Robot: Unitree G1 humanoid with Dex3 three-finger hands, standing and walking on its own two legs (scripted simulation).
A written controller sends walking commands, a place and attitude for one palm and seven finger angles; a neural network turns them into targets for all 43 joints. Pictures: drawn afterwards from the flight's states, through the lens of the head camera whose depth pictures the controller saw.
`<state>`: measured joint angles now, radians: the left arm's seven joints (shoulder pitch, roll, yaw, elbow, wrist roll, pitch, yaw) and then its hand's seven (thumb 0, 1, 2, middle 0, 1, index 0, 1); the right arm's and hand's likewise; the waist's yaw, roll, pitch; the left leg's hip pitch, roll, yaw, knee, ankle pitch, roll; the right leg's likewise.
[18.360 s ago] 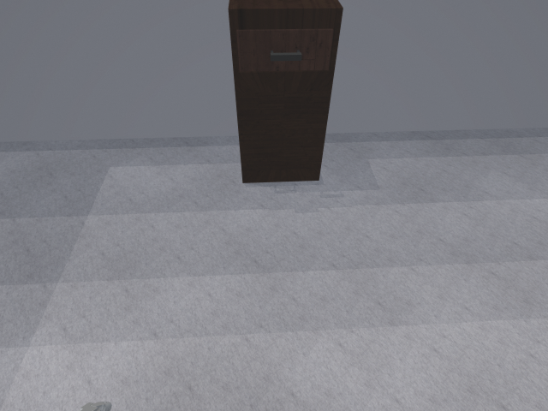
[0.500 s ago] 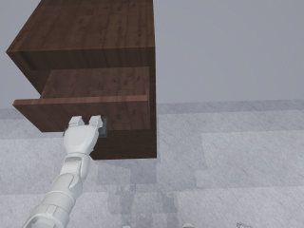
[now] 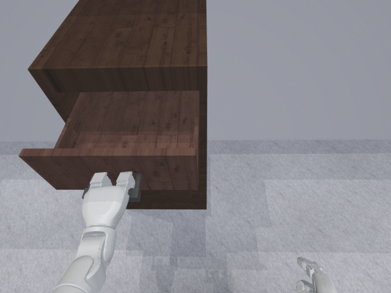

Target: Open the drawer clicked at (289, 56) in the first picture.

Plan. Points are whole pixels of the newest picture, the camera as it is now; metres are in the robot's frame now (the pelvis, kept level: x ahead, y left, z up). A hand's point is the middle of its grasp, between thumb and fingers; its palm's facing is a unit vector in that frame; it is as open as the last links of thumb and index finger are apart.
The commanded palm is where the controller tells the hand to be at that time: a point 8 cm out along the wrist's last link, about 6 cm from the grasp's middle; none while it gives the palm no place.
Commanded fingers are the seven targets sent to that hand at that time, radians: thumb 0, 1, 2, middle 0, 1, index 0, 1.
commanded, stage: pull the drawer open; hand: left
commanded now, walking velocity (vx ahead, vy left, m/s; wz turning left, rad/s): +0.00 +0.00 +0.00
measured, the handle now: (114, 186) +0.34 +0.22 -0.02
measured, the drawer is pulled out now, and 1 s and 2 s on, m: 0.20 0.30 0.30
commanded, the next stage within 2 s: open the thumb to release the handle in 1.26 s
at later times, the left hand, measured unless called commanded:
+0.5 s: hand (111, 235) +0.24 +0.20 -0.04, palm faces -0.02 -0.09 -1.00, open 5.7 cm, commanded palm +0.21 +0.20 +0.02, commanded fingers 0.00 0.90 0.90 -0.40 -1.35 -0.40 -1.35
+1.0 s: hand (106, 259) +0.19 +0.20 -0.04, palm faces -0.02 -0.11 -0.99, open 5.8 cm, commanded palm +0.15 +0.20 +0.02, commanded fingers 0.00 0.90 0.90 -0.40 -1.35 -0.40 -1.35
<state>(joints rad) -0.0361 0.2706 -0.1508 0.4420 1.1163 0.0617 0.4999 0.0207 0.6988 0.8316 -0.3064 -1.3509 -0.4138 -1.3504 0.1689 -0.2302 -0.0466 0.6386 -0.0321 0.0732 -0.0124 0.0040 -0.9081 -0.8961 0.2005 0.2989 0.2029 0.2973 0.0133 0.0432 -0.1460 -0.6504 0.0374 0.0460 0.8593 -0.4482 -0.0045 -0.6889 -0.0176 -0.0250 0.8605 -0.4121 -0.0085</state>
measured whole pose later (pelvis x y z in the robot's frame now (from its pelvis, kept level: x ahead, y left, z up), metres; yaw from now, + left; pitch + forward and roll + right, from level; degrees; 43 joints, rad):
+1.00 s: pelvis +0.00 -0.01 -0.02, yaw -1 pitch +13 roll +1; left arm 0.44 0.28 -0.12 0.02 1.11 0.03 0.53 0.04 0.68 0.78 -0.30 -1.35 -0.41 -1.35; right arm 0.11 -0.21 -0.01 0.55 -0.06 0.06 0.03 0.01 -0.91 -0.90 0.20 0.30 0.20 0.30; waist 0.04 0.03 -0.15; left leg -0.68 0.05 0.05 0.96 -0.50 -0.02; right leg -0.74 -0.01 -0.02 0.98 -0.48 -0.03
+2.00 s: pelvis -0.01 -0.02 -0.02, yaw +1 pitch +13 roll +1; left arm 0.41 0.29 -0.10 0.04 1.10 0.02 0.53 0.00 -0.42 0.33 -0.30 -1.20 -0.32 -1.21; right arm 0.12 -0.23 -0.02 0.56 -0.06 0.07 0.00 0.01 -0.91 -0.90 0.20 0.30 0.20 0.30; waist 0.05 0.04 -0.15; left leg -0.70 0.04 0.02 0.97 -0.49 -0.03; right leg -0.75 -0.01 -0.04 0.99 -0.47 -0.03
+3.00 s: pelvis +0.00 -0.02 +0.02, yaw +1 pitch +5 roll +1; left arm 0.41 0.35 -0.14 -0.20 1.02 0.09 0.32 0.00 -0.49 0.30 -0.32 -1.20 -0.38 -1.23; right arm 0.11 -0.22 0.01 0.57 -0.04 0.08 0.00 0.01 -0.91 -0.90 0.20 0.30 0.20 0.30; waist 0.10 0.07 -0.08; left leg -0.40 0.03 0.03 0.71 -0.40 -0.02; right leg -0.46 -0.02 -0.03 0.76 -0.39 -0.02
